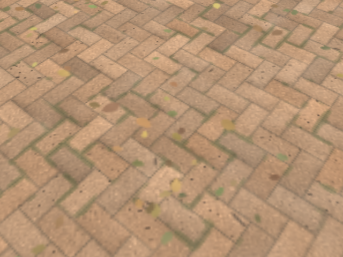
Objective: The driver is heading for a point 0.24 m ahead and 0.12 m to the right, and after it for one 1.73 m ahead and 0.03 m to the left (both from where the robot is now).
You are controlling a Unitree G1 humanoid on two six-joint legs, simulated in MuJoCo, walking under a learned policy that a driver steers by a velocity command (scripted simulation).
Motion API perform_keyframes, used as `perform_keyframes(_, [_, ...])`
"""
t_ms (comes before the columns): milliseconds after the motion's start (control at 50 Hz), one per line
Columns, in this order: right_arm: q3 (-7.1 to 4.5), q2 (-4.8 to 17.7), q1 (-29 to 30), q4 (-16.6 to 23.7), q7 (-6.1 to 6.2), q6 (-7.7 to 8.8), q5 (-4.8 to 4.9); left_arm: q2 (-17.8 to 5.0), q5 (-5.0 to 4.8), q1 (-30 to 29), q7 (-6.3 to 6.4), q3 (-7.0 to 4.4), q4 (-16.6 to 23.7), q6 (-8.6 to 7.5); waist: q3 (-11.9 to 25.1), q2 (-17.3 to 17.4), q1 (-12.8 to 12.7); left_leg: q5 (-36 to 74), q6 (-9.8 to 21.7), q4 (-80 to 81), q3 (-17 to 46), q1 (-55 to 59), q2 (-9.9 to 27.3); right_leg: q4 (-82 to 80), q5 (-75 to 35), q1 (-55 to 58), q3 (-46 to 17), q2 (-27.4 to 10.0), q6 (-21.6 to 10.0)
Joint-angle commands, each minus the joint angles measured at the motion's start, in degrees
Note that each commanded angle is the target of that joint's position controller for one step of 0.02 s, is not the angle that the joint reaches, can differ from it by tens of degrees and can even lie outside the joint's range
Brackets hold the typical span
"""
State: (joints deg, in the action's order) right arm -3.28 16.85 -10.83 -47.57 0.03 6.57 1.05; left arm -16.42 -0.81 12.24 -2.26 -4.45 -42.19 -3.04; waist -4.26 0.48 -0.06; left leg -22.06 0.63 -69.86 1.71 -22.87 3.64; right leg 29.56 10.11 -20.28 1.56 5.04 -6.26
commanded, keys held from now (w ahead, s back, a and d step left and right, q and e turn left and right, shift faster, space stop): w+e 0.04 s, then e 0.62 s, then q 0.34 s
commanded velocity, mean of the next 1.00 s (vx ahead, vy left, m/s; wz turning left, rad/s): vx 0.14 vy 0.00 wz -0.40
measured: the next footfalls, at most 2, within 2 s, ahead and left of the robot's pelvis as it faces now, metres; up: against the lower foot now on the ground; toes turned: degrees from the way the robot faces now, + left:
left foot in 0.32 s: +0.37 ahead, +0.10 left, +0.00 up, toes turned -16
right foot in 0.76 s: +0.21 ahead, -0.11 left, +0.00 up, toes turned -27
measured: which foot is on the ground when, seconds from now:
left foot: up 0.00-0.30, down 0.32-0.76, up 0.78-1.00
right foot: down 0.00-0.34, up 0.36-0.74, down 0.76-1.00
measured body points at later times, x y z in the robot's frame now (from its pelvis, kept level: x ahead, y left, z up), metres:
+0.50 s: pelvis +0.21 +0.04 +0.00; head +0.25 +0.04 +0.45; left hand +0.41 +0.29 -0.11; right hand +0.31 -0.26 -0.09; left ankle +0.33 +0.11 -0.73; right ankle +0.12 -0.07 -0.65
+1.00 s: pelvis +0.21 +0.00 +0.01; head +0.22 -0.03 +0.46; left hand +0.47 +0.16 -0.07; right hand +0.18 -0.31 -0.12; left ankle +0.25 +0.14 -0.67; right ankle +0.17 -0.09 -0.73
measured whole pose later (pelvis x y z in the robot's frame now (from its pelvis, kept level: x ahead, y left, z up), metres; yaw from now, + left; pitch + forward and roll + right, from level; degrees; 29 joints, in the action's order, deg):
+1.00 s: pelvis +0.21 +0.00 +0.01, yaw -22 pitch +1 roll +1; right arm -4.8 18.3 -12.4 -48.1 0.8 -2.6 1.3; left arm -12.2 1.3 8.2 1.9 -1.5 -38.8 0.3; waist -1.3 2.2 1.5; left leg -25.5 -5.5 -57.4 1.6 -25.7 1.3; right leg 27.0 14.6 -13.1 4.9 -1.4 -2.1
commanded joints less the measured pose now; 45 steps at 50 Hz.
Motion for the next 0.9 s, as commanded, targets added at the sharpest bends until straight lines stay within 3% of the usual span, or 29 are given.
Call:
perform_keyframes(20, [-1.94,7.08,-1.03,4.3,0.09,0.39,-1.19,-6.41,0.5,0.17,0.81,-1.48,4.73,-1.36,6.99,-1.15,1.2,5.12,-1.08,4.68,3.27,-12.39,3.85,-16.62,-12.78,13.76,-22.17,-15.3,-11.09])
perform_keyframes(100, [-1.32,4.73,4.02,6.79,0.68,-0.97,-2.26,-9.53,0.32,2.35,2.57,-2.31,4.32,-0.97,4.27,-1.95,0.78,12.74,-4.9,17.4,0.44,-11.77,1.06,-14.99,-31.86,7.3,-14.04,-11.66,-9.42])
perform_keyframes(160, [-0.48,2.81,8.79,8.37,0.23,-0.82,-1.91,-9.74,-0.25,4.18,3.53,-2.56,4.0,0.67,6.12,-4.92,-1.47,23.76,-4.95,31.14,-0.76,-5.88,-3.16,-11.34,-31.17,5.36,-11.06,-7.92,-5.19])
perform_keyframes(220, [-0.72,3.88,12.0,9.96,-0.49,-0.97,-1.11,-9.46,-0.47,6.07,4.06,-2.56,3.41,1.91,7.1,-6.67,-2.79,26.66,-4.36,37.87,0.58,-3.97,-5.42,-8.36,-24.05,7.92,-15.74,-9.16,-3.38])
perform_keyframes(300, [-2.16,7.38,7.34,9.34,-0.83,-0.02,-1.65,-8.01,-0.21,2.69,4.87,-2.3,5.15,2.61,8.52,-8.4,0.5,23.15,-1.36,44.58,3.11,0.0,-4.82,1.42,-20.63,13.53,-23.41,-10.13,-1.48])
perform_keyframes(320, [-2.45,8.23,4.07,8.92,-0.54,0.49,-2.4,-6.73,-0.19,1.43,4.76,-1.85,6.13,2.54,10.93,-7.0,2.36,31.23,0.48,48.38,3.19,7.07,-2.56,7.68,-18.76,12.26,-22.22,-6.95,0.49])
perform_keyframes(340, [-2.87,11.23,-0.3,9.18,0.02,0.5,-3.58,-3.54,0.83,2.11,4.65,-0.69,7.82,2.36,18.25,0.97,3.12,51.01,4.34,44.95,12.01,21.54,8.43,22.06,-2.06,4.96,-17.55,-2.41,3.26])
perform_keyframes(360, [-2.82,12.14,-0.91,8.93,0.01,-0.63,-4.33,-1.45,0.07,15.63,4.24,-0.05,7.23,2.38,26.06,16.32,-3.03,62.63,16.5,43.65,31.2,37.35,23.22,36.57,35.1,-9.68,-13.96,4.83,6.38])
perform_keyframes(380, [-2.57,9.04,0.66,9.74,-0.12,-1.76,-2.14,-8.74,-0.37,17.99,4.02,-1.27,5.1,3.03,26.16,11.78,-2.58,44.56,17.4,45.75,35.01,34.14,23.92,43.67,30.59,-13.37,-13.62,-0.88,8.13])
perform_keyframes(400, [-1.51,5.31,2.79,11.18,0.22,-2.58,-1.74,-11.96,-0.74,10.82,4.24,-2.4,5.49,4.13,18.83,7.05,-0.09,34.68,14.63,47.23,26.18,28.27,19.16,46.29,25.63,-15.79,-11.22,-2.75,9.68])
perform_keyframes(420, [-0.89,4.15,5.08,11.27,0.43,-3.58,-2.05,-11.85,-0.65,7.37,4.72,-2.59,6.02,5.31,14.86,3.99,-0.28,26.55,12.46,49.08,20.42,21.93,15.67,45.53,21.88,-15.82,-9.35,-4.32,10.51])
perform_keyframes(440, [-0.64,3.96,7.17,11.41,0.65,-4.3,-2.01,-11.46,-0.4,5.83,5.0,-2.69,6.72,6.29,10.92,4.63,-0.69,20.98,11.93,51.13,16.78,15.62,13.55,44.52,19.57,-14.99,-8.56,-5.65,10.95])
perform_keyframes(460, [-0.92,5.37,8.15,11.11,0.92,-4.72,-2.5,-9.72,-0.55,5.96,4.86,-2.34,7.17,6.88,8.43,6.71,-1.53,18.85,11.5,53.44,12.55,9.7,11.23,42.83,17.46,-11.88,-6.82,-6.15,11.06])
perform_keyframes(480, [-1.17,5.84,8.31,10.89,1.15,-4.82,-2.81,-8.04,-0.53,6.46,4.85,-1.97,7.43,7.03,7.52,7.84,-1.67,18.75,11.48,54.8,8.97,7.28,9.59,40.32,16.11,-9.91,-5.21,-6.04,11.0])
perform_keyframes(540, [-1.68,6.53,7.01,9.98,1.62,-4.9,-2.51,-5.94,-0.05,4.64,4.81,-1.26,8.69,6.54,9.57,7.53,-0.46,23.74,13.8,55.24,5.63,10.72,11.54,33.21,14.56,-9.44,-3.84,-7.54,10.9])
perform_keyframes(600, [-2.26,7.97,7.68,9.77,1.75,-5.53,-2.08,-5.61,0.17,2.24,4.15,-0.83,9.89,6.28,11.35,6.99,0.26,23.12,14.34,55.43,3.34,11.97,13.41,26.06,11.73,-6.41,-3.03,-9.17,10.08])
perform_keyframes(680, [-2.74,9.4,7.24,8.86,1.12,-6.38,-1.29,-6.02,0.3,1.05,3.07,-0.78,10.47,6.37,10.4,7.73,0.82,18.92,13.34,55.07,0.96,11.01,13.73,16.85,11.26,-0.83,-0.65,-8.28,8.15])
perform_keyframes(720, [-2.39,9.25,6.96,7.67,0.54,-6.73,-0.23,-4.95,0.77,3.23,2.67,-0.6,9.43,6.17,10.36,6.6,-0.84,17.92,12.08,52.44,0.84,10.47,12.96,6.69,8.57,4.57,0.38,-6.43,6.18])
perform_keyframes(740, [-1.87,8.14,6.94,6.91,0.29,-6.9,0.37,-4.53,1.03,6.03,2.49,-0.56,7.9,5.99,10.39,6.19,-2.29,16.88,10.21,50.17,-0.11,8.14,11.7,-1.14,4.11,10.03,1.2,-5.18,4.71])
perform_keyframes(760, [-0.82,5.13,4.22,5.39,-0.28,-6.7,0.52,-5.49,1.54,7.04,2.58,-0.61,7.37,5.94,10.04,3.68,-2.3,12.26,5.63,47.11,-2.01,3.52,9.19,-7.81,-1.26,16.47,-2.51,-7.07,2.88])
perform_keyframes(780, [1.13,-0.32,2.64,6.06,-1.39,-6.16,-1.93,-9.21,2.18,6.98,3.33,-0.86,8.02,5.93,11.92,-10.05,0.52,-1.25,-0.68,34.59,-7.85,-3.59,3.13,-11.22,-12.34,22.48,-18.9,-20.73,-0.68])
perform_keyframes(800, [0.33,1.64,3.4,6.38,-1.26,-6.02,-1.92,-9.57,3.59,1.53,3.27,-0.38,9.07,5.31,9.33,-14.58,0.84,-11.56,-3.27,29.74,-4.78,-4.29,0.26,-12.94,-10.06,10.27,-22.25,-27.42,-8.59])
perform_keyframes(820, [-0.64,5.59,5.54,5.97,-0.8,-6.43,-1.23,-7.25,4.32,-1.61,2.93,0.12,9.41,4.01,7.22,-10.71,-0.35,-8.67,-3.72,24.74,-1.5,-1.03,1.14,-14.15,-5.09,5.67,-18.1,-23.9,-8.35])
perform_keyframes(840, [-1.26,6.29,4.65,5.21,-0.54,-6.89,-0.46,-6.74,4.27,-3.37,2.84,0.2,8.44,2.88,5.98,-11.05,0.49,-5.82,-3.86,21.61,-1.07,-1.85,0.06,-13.99,-4.51,5.44,-14.07,-21.16,-6.51])
perform_keyframes(860, [-1.78,6.85,3.01,3.62,0.09,-7.47,-0.38,-7.4,3.68,-4.22,2.9,-0.06,7.92,2.17,5.66,-10.73,0.53,-4.68,-4.21,18.38,-0.47,-3.12,-0.38,-13.47,-5.8,6.63,-11.69,-19.8,-5.24])
perform_keyframes(900, [-2.71,8.02,1.16,2.85,0.71,-8.14,-0.3,-6.7,2.6,-4.39,3.59,0.11,6.99,1.68,4.83,-10.2,0.54,-3.9,-5.26,11.39,1.62,-5.25,-1.73,-11.54,-17.07,8.46,-9.1,-20.08,-5.44])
